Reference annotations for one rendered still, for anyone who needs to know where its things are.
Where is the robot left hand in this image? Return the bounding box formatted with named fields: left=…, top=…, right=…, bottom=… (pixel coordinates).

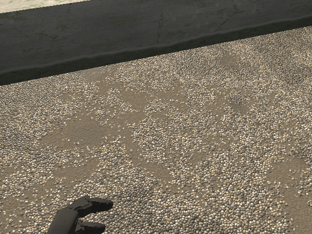
left=45, top=195, right=113, bottom=234

